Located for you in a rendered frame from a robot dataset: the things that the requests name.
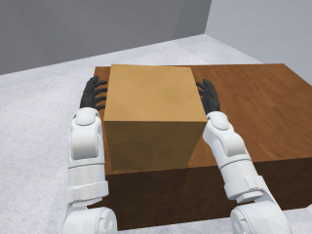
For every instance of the carton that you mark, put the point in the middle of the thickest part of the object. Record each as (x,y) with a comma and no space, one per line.
(153,117)

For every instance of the robot right upper arm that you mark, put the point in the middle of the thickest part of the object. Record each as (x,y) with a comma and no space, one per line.
(262,217)

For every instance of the robot left upper arm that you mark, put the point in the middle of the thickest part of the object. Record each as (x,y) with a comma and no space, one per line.
(91,221)

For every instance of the pedestal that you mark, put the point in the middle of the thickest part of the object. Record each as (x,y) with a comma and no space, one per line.
(268,105)

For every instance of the robot right hand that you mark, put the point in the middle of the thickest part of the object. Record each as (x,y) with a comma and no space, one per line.
(210,97)

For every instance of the right robot forearm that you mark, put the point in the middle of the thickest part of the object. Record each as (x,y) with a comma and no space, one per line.
(242,183)

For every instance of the robot left hand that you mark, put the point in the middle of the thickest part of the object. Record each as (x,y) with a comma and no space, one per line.
(88,98)

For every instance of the left robot forearm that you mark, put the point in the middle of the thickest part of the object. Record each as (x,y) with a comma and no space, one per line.
(85,159)

